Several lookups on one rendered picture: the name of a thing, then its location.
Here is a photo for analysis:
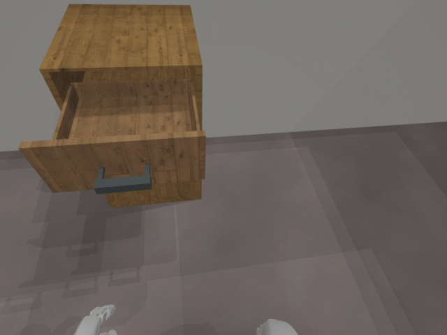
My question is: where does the drawer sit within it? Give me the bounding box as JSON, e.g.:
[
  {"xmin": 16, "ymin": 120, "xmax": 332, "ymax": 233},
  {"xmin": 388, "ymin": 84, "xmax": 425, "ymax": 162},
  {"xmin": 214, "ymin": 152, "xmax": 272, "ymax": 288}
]
[{"xmin": 18, "ymin": 79, "xmax": 206, "ymax": 193}]

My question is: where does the left robot hand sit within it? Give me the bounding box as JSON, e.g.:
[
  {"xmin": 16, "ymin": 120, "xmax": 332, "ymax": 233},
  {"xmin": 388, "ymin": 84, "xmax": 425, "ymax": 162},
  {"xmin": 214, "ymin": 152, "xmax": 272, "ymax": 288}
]
[{"xmin": 74, "ymin": 305, "xmax": 117, "ymax": 335}]

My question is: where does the right robot thigh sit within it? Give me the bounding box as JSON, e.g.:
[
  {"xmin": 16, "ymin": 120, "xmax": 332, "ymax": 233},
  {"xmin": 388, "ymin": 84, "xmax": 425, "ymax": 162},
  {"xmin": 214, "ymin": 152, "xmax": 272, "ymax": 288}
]
[{"xmin": 256, "ymin": 320, "xmax": 298, "ymax": 335}]

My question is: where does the handle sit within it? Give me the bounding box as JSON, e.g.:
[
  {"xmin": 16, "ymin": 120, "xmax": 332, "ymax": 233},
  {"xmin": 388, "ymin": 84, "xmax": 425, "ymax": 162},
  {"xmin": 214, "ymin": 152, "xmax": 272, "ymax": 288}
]
[{"xmin": 94, "ymin": 163, "xmax": 152, "ymax": 195}]

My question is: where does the cabinet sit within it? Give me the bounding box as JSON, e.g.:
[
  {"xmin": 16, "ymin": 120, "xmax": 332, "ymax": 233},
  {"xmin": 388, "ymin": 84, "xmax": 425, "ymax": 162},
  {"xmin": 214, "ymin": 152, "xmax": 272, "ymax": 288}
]
[{"xmin": 39, "ymin": 4, "xmax": 203, "ymax": 208}]

